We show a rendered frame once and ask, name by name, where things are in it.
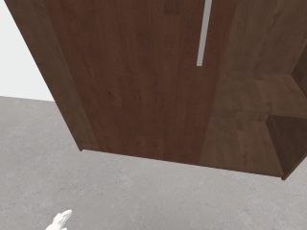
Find handle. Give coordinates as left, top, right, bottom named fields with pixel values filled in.
left=197, top=0, right=212, bottom=66

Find wardrobe door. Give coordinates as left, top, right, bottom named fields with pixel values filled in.
left=42, top=0, right=238, bottom=165
left=17, top=0, right=98, bottom=146

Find robot left hand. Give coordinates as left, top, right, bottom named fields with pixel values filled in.
left=45, top=210, right=72, bottom=230

